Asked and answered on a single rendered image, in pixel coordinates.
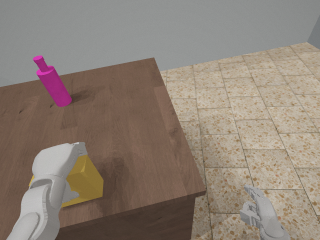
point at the table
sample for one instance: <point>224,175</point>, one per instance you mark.
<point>132,136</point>

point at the left robot hand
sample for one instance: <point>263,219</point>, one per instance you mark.
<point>59,160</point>

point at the robot right forearm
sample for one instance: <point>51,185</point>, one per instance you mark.
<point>271,229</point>

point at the sponge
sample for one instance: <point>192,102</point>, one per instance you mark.
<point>84,179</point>

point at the right robot hand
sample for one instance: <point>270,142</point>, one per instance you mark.
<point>253,214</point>

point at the robot left forearm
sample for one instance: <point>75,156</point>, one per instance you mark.
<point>40,206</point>

